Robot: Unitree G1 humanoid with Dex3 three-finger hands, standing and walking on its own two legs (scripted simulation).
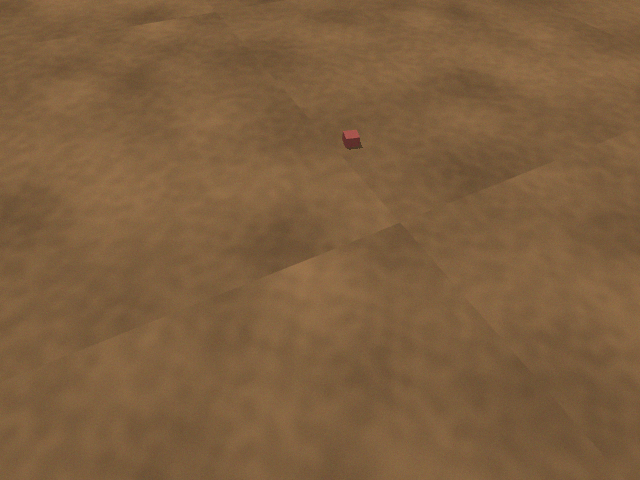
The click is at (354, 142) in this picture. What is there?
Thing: small box
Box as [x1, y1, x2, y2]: [342, 130, 359, 147]
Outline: 343,131 342,140 345,147 358,145 359,136 356,130
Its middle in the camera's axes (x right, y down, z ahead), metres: +0.16 -0.53 +2.05
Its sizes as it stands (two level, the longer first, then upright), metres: 0.073 0.070 0.054
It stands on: the floor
